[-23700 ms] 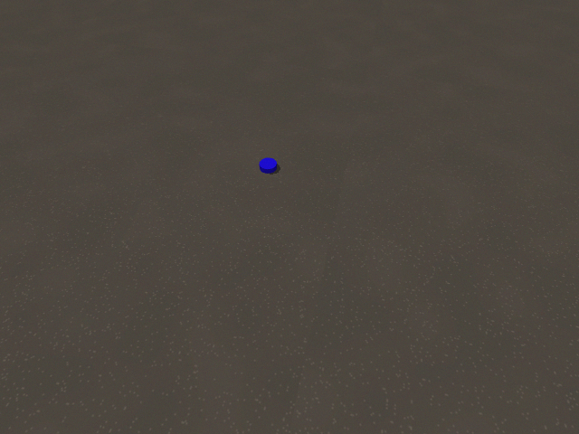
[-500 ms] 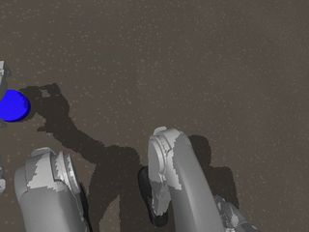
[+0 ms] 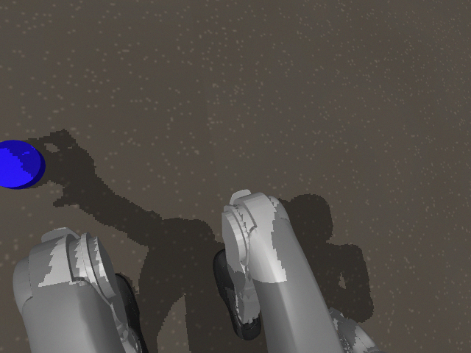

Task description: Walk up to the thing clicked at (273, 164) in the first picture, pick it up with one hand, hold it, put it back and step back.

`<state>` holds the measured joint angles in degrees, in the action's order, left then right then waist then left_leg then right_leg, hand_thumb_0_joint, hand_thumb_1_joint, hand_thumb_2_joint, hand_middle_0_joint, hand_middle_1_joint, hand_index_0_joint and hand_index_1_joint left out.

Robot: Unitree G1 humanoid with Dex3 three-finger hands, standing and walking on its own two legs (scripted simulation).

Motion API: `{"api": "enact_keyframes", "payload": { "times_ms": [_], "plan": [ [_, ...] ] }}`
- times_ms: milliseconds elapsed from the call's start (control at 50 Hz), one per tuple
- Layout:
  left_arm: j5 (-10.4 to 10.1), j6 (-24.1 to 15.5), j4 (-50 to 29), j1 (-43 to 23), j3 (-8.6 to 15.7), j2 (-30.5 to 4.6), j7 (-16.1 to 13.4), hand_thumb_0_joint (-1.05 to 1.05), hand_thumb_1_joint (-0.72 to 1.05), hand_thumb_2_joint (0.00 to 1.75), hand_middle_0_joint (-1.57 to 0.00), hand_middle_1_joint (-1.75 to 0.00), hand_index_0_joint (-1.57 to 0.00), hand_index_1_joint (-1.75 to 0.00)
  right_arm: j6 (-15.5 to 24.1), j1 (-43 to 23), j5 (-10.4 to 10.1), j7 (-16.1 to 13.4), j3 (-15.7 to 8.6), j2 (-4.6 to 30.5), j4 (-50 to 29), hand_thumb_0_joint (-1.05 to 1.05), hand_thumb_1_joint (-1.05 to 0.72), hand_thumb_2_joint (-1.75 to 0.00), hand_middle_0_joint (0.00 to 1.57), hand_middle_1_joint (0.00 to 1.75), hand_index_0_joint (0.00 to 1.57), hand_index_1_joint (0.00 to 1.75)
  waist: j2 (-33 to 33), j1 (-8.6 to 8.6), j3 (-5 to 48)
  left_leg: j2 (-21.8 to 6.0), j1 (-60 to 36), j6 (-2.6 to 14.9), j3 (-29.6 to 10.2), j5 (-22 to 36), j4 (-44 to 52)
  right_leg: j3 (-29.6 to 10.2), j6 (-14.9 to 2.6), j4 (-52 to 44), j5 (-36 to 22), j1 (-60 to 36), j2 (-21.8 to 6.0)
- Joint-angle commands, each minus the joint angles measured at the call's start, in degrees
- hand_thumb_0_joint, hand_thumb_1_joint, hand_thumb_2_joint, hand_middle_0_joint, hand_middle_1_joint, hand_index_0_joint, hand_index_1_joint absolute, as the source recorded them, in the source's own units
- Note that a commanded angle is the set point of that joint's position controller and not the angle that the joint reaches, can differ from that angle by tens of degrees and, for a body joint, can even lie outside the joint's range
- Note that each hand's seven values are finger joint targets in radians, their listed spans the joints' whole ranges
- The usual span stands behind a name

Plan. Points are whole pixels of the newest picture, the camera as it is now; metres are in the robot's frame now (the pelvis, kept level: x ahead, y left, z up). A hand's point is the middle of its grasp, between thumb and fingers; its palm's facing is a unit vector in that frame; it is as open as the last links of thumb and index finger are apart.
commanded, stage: rest palm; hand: left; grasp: from above
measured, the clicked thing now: (15, 165) +0.46 +0.32 -0.30
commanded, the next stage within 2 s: close in 1.56 s
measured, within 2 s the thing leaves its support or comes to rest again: neither
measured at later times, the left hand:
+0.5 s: hand (5, 164) +0.45 +0.32 -0.24, palm faces -0.40 -0.12 -0.91, open 13.9 cm
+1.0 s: hand (9, 172) +0.44 +0.32 -0.26, palm faces -0.43 -0.13 -0.89, open 14.0 cm
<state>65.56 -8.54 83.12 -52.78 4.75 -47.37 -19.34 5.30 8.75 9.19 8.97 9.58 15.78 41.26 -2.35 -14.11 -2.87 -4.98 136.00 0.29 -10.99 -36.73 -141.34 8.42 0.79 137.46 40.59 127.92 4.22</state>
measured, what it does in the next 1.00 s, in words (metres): stands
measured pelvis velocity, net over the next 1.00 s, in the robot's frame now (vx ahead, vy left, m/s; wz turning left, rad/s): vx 0.00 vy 0.01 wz -0.09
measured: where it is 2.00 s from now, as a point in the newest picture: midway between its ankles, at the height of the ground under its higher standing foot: (187, 324)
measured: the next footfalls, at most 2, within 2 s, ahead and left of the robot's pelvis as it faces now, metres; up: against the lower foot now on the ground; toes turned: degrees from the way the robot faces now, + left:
none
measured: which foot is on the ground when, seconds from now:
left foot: down 0.00-1.00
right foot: down 0.00-1.00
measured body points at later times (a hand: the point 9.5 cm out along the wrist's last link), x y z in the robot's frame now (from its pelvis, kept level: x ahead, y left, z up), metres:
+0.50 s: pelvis +0.00 +0.00 -0.01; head +0.26 +0.11 +0.34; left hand +0.46 +0.32 -0.19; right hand +0.07 -0.26 -0.09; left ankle +0.08 +0.14 -0.28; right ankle +0.10 -0.11 -0.28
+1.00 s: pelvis +0.00 +0.01 -0.01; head +0.27 +0.13 +0.33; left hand +0.45 +0.32 -0.21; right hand +0.07 -0.24 -0.08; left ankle +0.08 +0.14 -0.28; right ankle +0.10 -0.11 -0.28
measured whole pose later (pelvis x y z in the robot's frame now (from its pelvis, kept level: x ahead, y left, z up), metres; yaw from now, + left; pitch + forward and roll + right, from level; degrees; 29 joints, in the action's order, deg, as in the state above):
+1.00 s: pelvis +0.00 +0.01 -0.01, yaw -5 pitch +25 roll -14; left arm 71.8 -13.5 99.4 -56.3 4.9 -56.2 -38.1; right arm 14.6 2.6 16.7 14.6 18.3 18.0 40.1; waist -9.5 -18.7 -8.7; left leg -4.7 135.2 -0.1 -17.4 -39.4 -146.6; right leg 13.1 2.0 138.2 41.1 124.9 6.1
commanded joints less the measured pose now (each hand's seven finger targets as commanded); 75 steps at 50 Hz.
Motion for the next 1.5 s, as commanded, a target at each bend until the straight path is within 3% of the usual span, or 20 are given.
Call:
{"api": "enact_keyframes", "payload": {
  "times_ms": [0, 20, 80, 160, 220, 300, 360, 460, 480, 500, 520, 540, 600, 760, 880, 1000, 1040, 1240, 1300, 1480],
  "plan": [
    [0.7, -4.9, -9.6, -17.3, -2.5, -8.8, -1.8, 0.00, -0.53, 0.95, -0.06, -1.03, -0.07, -1.02, 0.3, 10.6, -0.1, -0.9, -5.5, 15.0, -0.1, 0.00, -0.89, -0.90, 0.20, 0.30, 0.20, 0.30, 18.8, -1.87, 38.2, 1.1, -30.2, 0.47, 3.9, 6.4, 12.2, 4.2, -2.46, -14.9, -12.7, -16.7, 2.1],
    [1.1, -5.6, -8.8, -19.1, -3.1, -8.1, -2.4, 0.00, -0.53, 0.97, -0.06, -1.03, -0.07, -1.02, 0.2, 10.7, 0.1, -0.9, -5.4, 15.1, -0.1, 0.00, -0.89, -0.90, 0.20, 0.30, 0.20, 0.30, 17.4, -3.28, 37.6, 1.1, -29.7, 0.57, 3.5, 6.3, 11.8, 4.6, -2.32, -14.9, -12.9, -16.1, 2.2],
    [3.2, -6.9, -2.4, -17.7, -2.8, -8.5, -5.5, 0.00, -0.54, 1.00, -0.07, -1.02, -0.06, -1.02, 0.2, 9.8, 0.9, -1.2, -4.6, 15.4, 0.2, 0.00, -0.89, -0.90, 0.20, 0.30, 0.20, 0.30, 17.8, -2.85, 34.8, 1.1, -30.4, 0.30, 3.4, 6.7, 12.2, 5.3, -2.34, -14.4, -13.1, -14.7, 2.2],
    [6.7, -7.9, -1.0, -20.6, 1.2, -14.3, -11.5, 0.00, -0.52, 1.00, -0.07, -1.01, -0.07, -1.01, 1.0, 8.8, 2.3, -1.0, -3.0, 16.4, 0.0, 0.00, -0.89, -0.90, 0.20, 0.30, 0.20, 0.30, 20.6, -2.42, 35.9, 1.1, -31.9, 0.13, 3.6, 8.7, 11.7, 5.7, -2.24, -13.3, -14.7, -15.6, 2.2],
    [8.6, -6.9, 4.1, -21.3, 1.1, -13.7, -15.1, 0.00, -0.50, 1.00, -0.07, -1.03, -0.08, -1.02, 2.6, 6.6, 3.9, 0.1, -2.0, 16.7, 0.0, 0.00, -0.89, -0.90, 0.20, 0.30, 0.20, 0.30, 21.7, -4.33, 33.5, 0.7, -32.4, -0.06, 3.3, 8.0, 11.1, 6.4, -2.27, -12.1, -14.4, -13.9, 2.5],
    [9.4, -4.5, 5.4, -21.0, 1.8, -15.9, -18.9, 0.00, -0.49, 0.96, -0.07, -1.01, -0.08, -1.00, 4.4, 5.0, 5.0, 1.2, -1.6, 17.6, 0.1, 0.00, -0.89, -0.90, 0.20, 0.30, 0.20, 0.30, 24.0, -4.06, 34.2, 0.6, -32.1, -0.27, 3.7, 7.5, 10.6, 6.2, -2.51, -11.7, -14.0, -14.5, 2.5],
    [7.7, -2.7, 6.4, -21.1, 2.1, -16.4, -20.0, 0.00, -0.48, 0.94, -0.07, -1.02, -0.08, -1.00, 5.7, 4.8, 5.6, 2.3, -1.0, 18.3, -0.3, 0.00, -0.89, -0.90, 0.20, 0.30, 0.20, 0.30, 24.2, -4.86, 34.2, 0.3, -31.3, -0.07, 3.4, 8.0, 10.1, 6.4, -2.19, -12.0, -15.1, -15.8, 2.8],
    [4.5, -0.9, 11.9, -18.9, 1.1, -15.2, -17.8, 0.00, -0.48, 0.93, -0.06, -1.03, -0.08, -1.01, 7.7, 4.9, 6.0, 3.7, 0.3, 18.6, -1.5, 0.00, -0.89, -0.90, 0.20, 0.30, 0.20, 0.30, 19.8, -6.45, 29.5, 0.3, -26.0, 0.97, 3.1, 5.7, 8.5, 5.8, -1.51, -13.5, -14.0, -17.0, 3.0],
    [3.9, -0.8, 12.8, -17.8, 3.2, -18.1, -17.0, 0.00, -0.49, 0.93, -0.06, -1.03, -0.08, -1.01, 7.8, 5.8, 6.2, 3.6, 0.3, 19.1, -0.4, 0.00, -0.89, -0.90, 0.20, 0.30, 0.20, 0.30, 18.3, -6.60, 29.3, 0.3, -25.6, 1.21, 2.9, 5.0, 8.2, 6.1, -1.33, -13.5, -13.3, -17.4, 2.9],
    [3.3, -1.2, 10.2, -18.3, 2.1, -17.9, -15.8, 0.00, -0.49, 0.93, -0.06, -1.03, -0.08, -1.01, 7.8, 5.5, 5.8, 3.6, 0.4, 18.6, -1.5, 0.00, -0.89, -0.90, 0.20, 0.30, 0.20, 0.30, 19.6, -5.46, 31.2, 0.3, -26.4, 1.13, 2.7, 6.1, 8.2, 5.4, -1.45, -13.5, -13.9, -18.7, 3.0],
    [2.9, -1.6, 9.3, -17.0, 3.8, -20.3, -15.5, 0.00, -0.50, 0.94, -0.06, -1.03, -0.07, -1.01, 7.8, 6.2, 6.2, 3.4, 0.7, 18.7, -0.6, 0.00, -0.89, -0.90, 0.20, 0.30, 0.20, 0.30, 20.3, -4.77, 34.2, 0.2, -28.2, 0.94, 2.4, 8.0, 8.5, 6.0, -1.47, -13.2, -15.6, -20.9, 3.1],
    [2.9, -1.8, 10.4, -17.4, 0.7, -16.4, -14.4, 0.00, -0.50, 0.92, -0.06, -1.04, -0.08, -1.02, 8.1, 5.2, 6.0, 3.8, 1.0, 17.9, -1.6, 0.00, -0.90, -0.90, 0.20, 0.30, 0.20, 0.30, 20.2, -6.08, 31.7, 0.2, -27.9, 0.92, 2.2, 7.4, 8.1, 6.2, -1.50, -12.4, -15.2, -19.2, 2.9],
    [1.6, -3.9, 9.4, -17.4, 0.3, -17.1, -13.6, 0.00, -0.50, 0.93, -0.06, -1.03, -0.07, -1.01, 7.9, 5.9, 5.8, 3.8, 1.8, 18.1, -1.1, 0.00, -0.90, -0.90, 0.20, 0.30, 0.20, 0.30, 18.7, -6.78, 31.9, 0.0, -27.4, 1.00, 1.6, 8.0, 7.7, 6.7, -1.23, -12.7, -16.5, -21.0, 3.4],
    [4.4, -7.4, 8.8, -14.5, 2.4, -20.3, -17.6, 0.00, -0.52, 0.96, -0.06, -1.02, -0.07, -1.01, 7.9, 5.0, 6.4, 4.2, 3.7, 19.5, -1.2, 0.00, -0.90, -0.90, 0.20, 0.30, 0.20, 0.30, 21.8, -5.51, 31.2, -0.7, -30.0, -0.02, 0.7, 10.9, 8.2, 8.5, -1.34, -12.0, -19.3, -22.2, 4.5],
    [6.4, -5.8, 11.1, -14.2, 1.3, -18.9, -20.9, 0.00, -0.51, 0.96, -0.07, -1.02, -0.07, -1.01, 9.1, 4.1, 7.3, 5.1, 3.2, 20.4, -0.9, 0.00, -0.90, -0.90, 0.20, 0.30, 0.20, 0.30, 23.1, -7.06, 28.0, -1.0, -30.0, -0.41, 0.2, 9.6, 8.8, 9.4, -1.57, -11.5, -18.2, -19.3, 4.8],
    [5.1, -3.9, 10.0, -18.3, -0.2, -19.3, -20.9, 0.00, -0.49, 0.93, -0.06, -1.05, -0.08, -1.03, 10.6, 2.8, 7.1, 5.4, 3.0, 21.1, -0.6, 0.00, -0.90, -0.90, 0.20, 0.30, 0.20, 0.30, 23.2, -7.45, 26.9, -1.1, -29.5, -0.46, -0.7, 5.3, 9.6, 9.5, -1.63, -12.3, -14.0, -17.1, 4.4],
    [4.4, -3.4, 12.5, -17.5, -2.0, -16.6, -20.1, 0.00, -0.49, 0.93, -0.07, -1.06, -0.08, -1.04, 11.0, 2.6, 7.0, 5.6, 3.2, 20.9, -0.6, 0.00, -0.90, -0.90, 0.20, 0.30, 0.20, 0.30, 21.3, -8.61, 24.5, -1.1, -28.1, -0.36, -0.9, 3.8, 9.5, 9.3, -1.46, -12.2, -13.2, -17.0, 4.3],
    [3.1, -3.2, 11.9, -17.3, -3.8, -16.3, -19.0, 0.00, -0.49, 0.91, -0.06, -1.07, -0.08, -1.05, 12.0, 1.9, 6.3, 5.6, 4.3, 21.2, -1.2, 0.00, -0.90, -0.90, 0.20, 0.30, 0.20, 0.30, 22.1, -8.34, 25.5, -1.2, -30.3, -0.67, -1.1, 7.8, 9.1, 9.7, -1.22, -11.9, -17.2, -18.7, 4.5],
    [2.9, -3.6, 9.3, -18.5, -2.4, -19.3, -19.4, 0.00, -0.49, 0.90, -0.06, -1.08, -0.09, -1.05, 12.3, 2.5, 6.3, 5.8, 5.0, 21.6, -1.3, 0.00, -0.91, -0.91, 0.20, 0.30, 0.20, 0.30, 23.7, -7.57, 27.3, -1.3, -32.0, -0.78, -0.9, 10.9, 8.5, 9.7, -1.13, -11.7, -19.9, -20.1, 4.6],
    [1.9, -3.9, 10.2, -15.9, -2.0, -18.7, -18.9, 0.00, -0.47, 0.94, -0.08, -1.11, -0.10, -1.09, 12.4, 2.7, 6.5, 5.9, 5.2, 21.8, -1.6, 0.00, -0.91, -0.91, 0.20, 0.30, 0.20, 0.30, 22.4, -7.83, 26.6, -1.6, -30.9, -0.68, -1.1, 9.4, 9.2, 9.9, -1.15, -12.9, -18.6, -22.0, 5.4]
  ]
}}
